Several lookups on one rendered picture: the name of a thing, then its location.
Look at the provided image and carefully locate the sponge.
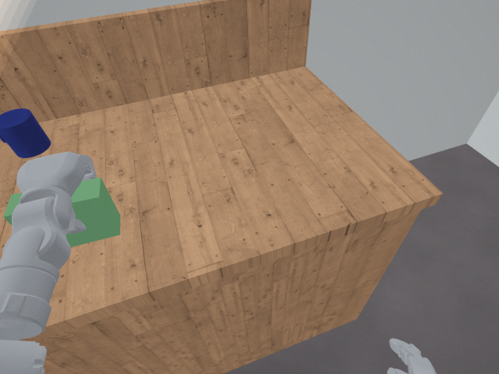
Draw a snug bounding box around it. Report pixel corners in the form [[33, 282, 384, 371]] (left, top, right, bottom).
[[3, 178, 121, 247]]

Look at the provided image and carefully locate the left robot hand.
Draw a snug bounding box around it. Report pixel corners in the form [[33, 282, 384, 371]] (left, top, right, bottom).
[[16, 151, 97, 234]]

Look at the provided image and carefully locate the table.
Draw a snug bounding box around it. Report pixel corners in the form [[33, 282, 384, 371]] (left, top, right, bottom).
[[0, 0, 443, 374]]

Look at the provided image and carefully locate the right robot hand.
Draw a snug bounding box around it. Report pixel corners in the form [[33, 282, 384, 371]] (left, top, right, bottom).
[[387, 338, 437, 374]]

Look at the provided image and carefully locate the robot left upper arm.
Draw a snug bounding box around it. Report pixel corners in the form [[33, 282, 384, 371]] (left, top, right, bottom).
[[0, 340, 47, 374]]

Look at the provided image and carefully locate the robot left forearm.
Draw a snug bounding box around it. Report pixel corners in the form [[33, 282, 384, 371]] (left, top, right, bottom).
[[0, 185, 73, 340]]

